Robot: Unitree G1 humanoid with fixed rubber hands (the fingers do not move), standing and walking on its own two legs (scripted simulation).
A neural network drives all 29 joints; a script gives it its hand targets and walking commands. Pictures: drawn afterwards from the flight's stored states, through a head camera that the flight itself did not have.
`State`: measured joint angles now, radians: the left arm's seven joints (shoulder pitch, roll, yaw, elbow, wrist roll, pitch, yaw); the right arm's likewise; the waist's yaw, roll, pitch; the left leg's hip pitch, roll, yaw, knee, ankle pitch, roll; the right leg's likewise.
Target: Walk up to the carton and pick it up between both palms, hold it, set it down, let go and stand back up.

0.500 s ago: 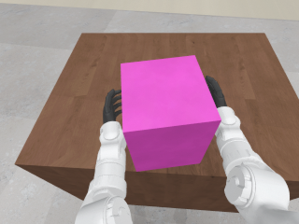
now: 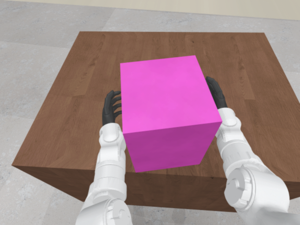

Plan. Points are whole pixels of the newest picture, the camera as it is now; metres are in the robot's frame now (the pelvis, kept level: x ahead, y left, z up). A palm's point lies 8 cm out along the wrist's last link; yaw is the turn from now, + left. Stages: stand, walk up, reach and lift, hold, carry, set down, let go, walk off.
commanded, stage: set down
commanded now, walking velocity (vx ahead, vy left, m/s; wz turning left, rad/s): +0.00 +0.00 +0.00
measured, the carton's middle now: (163, 118) +0.41 +0.05 +0.02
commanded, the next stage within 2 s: none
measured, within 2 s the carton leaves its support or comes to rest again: neither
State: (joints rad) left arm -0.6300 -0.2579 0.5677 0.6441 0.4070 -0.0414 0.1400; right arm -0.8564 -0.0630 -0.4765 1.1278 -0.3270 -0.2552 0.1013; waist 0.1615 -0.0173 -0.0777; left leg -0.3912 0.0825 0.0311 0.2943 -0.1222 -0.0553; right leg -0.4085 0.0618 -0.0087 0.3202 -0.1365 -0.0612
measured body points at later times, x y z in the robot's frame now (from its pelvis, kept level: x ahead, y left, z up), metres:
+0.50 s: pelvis -0.02 +0.00 -0.01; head +0.07 -0.02 +0.43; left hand +0.35 +0.22 +0.02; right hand +0.48 -0.11 +0.04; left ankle -0.01 +0.16 -0.74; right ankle +0.00 -0.08 -0.75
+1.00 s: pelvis -0.04 +0.00 -0.01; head +0.04 -0.01 +0.43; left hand +0.31 +0.21 +0.02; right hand +0.41 -0.16 +0.01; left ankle -0.01 +0.16 -0.75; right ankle +0.00 -0.08 -0.75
